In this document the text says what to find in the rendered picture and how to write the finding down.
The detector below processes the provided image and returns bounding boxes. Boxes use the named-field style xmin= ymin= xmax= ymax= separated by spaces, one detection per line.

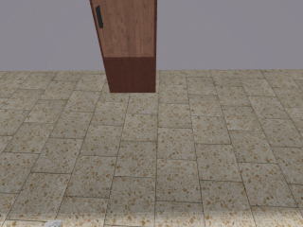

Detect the cupboard door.
xmin=92 ymin=0 xmax=154 ymax=58

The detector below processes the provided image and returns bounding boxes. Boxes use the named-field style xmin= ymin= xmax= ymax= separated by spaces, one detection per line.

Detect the handle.
xmin=96 ymin=5 xmax=103 ymax=28

